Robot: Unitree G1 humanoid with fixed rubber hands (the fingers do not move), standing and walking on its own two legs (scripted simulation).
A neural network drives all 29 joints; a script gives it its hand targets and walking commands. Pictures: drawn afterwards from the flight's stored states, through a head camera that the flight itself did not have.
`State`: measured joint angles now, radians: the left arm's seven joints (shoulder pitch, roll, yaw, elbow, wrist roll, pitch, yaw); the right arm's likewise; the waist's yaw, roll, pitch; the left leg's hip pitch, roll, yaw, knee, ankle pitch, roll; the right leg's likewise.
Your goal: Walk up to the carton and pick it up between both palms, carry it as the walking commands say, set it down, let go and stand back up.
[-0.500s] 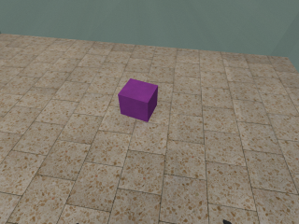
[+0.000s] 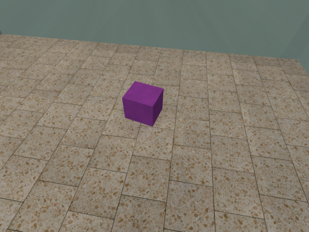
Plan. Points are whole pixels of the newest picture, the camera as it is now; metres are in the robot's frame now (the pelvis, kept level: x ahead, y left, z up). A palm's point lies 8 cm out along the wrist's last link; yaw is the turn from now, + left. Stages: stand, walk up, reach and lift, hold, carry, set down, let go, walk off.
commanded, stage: stand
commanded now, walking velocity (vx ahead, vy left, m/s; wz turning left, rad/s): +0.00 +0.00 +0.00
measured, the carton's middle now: (143, 103) +1.24 +0.06 -0.65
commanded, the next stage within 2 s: walk up in 0.16 s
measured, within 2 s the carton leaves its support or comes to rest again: neither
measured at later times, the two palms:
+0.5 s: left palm out of the picture +0.05 +0.22 -0.12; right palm out of the picture -0.01 -0.24 -0.14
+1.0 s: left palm out of the picture +0.01 +0.19 -0.11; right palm (203, 162) +0.38 -0.18 -0.13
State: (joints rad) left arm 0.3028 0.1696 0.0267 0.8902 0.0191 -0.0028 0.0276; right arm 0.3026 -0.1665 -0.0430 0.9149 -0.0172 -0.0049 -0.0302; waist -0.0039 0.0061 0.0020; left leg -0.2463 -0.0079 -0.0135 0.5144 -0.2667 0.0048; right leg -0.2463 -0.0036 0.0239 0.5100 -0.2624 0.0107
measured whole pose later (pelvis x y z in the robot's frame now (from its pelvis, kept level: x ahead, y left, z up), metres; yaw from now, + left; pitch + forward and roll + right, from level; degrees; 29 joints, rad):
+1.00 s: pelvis +0.20 +0.02 -0.01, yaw -1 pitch +2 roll +2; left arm 0.66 0.08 0.02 1.12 0.03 -0.09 0.01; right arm 0.02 -0.17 -0.05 0.89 -0.02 -0.03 0.06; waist 0.13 0.00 0.04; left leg -0.55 0.06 0.17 0.59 -0.11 0.00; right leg 0.12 -0.15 -0.10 0.27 -0.42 0.09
